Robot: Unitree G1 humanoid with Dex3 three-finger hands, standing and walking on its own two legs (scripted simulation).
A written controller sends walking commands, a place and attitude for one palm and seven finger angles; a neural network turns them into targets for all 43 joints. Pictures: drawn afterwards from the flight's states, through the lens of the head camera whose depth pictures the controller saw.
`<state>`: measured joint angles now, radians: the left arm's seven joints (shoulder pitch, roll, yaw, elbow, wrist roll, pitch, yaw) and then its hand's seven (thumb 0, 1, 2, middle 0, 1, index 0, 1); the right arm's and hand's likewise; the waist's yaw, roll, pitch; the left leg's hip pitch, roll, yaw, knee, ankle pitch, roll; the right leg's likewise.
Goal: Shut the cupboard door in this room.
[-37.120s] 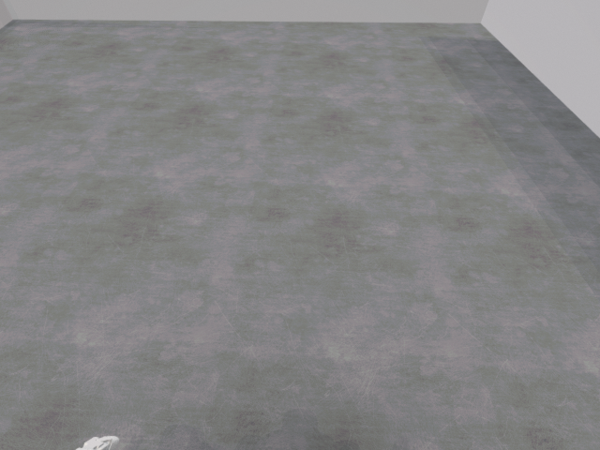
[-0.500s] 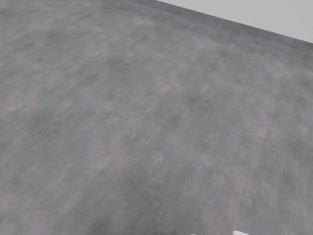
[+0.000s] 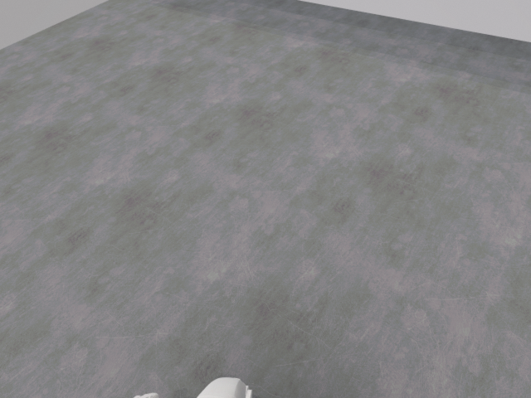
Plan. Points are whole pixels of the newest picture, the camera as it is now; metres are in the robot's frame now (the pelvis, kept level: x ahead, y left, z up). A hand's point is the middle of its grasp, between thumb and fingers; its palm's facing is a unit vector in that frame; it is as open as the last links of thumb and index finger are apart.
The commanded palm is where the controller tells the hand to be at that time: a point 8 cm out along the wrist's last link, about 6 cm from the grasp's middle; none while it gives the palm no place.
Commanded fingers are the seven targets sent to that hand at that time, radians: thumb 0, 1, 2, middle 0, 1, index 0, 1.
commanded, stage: turn or walk to find it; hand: left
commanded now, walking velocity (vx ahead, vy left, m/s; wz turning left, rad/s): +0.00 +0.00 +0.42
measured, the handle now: out of the picture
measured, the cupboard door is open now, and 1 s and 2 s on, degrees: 91 91 91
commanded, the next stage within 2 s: none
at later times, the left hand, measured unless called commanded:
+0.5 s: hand out of the picture -0.04 +0.26 -0.17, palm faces +0.27 -0.94 -0.23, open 7.4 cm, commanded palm none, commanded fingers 0.00 0.90 0.90 -0.20 -0.30 -0.20 -0.30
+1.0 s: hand out of the picture -0.03 +0.21 -0.15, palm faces +0.42 -0.87 -0.26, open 7.3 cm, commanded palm none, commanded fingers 0.00 0.90 0.90 -0.20 -0.30 -0.20 -0.30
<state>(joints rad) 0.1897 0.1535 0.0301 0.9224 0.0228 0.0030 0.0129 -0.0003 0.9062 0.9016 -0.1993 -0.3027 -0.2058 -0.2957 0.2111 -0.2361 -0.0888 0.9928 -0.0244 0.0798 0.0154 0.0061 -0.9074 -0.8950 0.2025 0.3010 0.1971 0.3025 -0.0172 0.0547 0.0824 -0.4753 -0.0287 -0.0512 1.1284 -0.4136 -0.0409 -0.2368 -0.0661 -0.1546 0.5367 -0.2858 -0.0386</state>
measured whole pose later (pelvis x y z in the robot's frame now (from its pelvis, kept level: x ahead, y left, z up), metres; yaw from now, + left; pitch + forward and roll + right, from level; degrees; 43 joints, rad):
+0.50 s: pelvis -0.02 +0.05 +0.00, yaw +12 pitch +0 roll -1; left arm 0.22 0.26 0.07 1.00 0.02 0.06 0.00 0.00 0.91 0.90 -0.20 -0.30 -0.20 -0.30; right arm 0.13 -0.19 -0.04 0.96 -0.02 0.02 0.00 0.00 -0.91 -0.89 0.20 0.30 0.20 0.30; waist 0.03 -0.03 0.07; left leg -0.22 -0.01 0.01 0.48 -0.26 0.04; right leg -0.45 -0.09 -0.07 1.04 -0.43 0.07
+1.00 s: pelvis -0.02 +0.01 +0.00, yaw +25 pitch +0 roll +2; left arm 0.19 0.16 0.03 0.93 0.03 0.00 0.01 0.00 0.90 0.90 -0.20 -0.30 -0.21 -0.30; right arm 0.20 -0.23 -0.08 0.99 -0.02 0.08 0.02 0.01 -0.91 -0.90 0.20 0.30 0.20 0.30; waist -0.02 0.03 0.09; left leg -0.45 0.00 -0.02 1.05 -0.44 -0.06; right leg -0.21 -0.09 -0.17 0.52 -0.30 -0.02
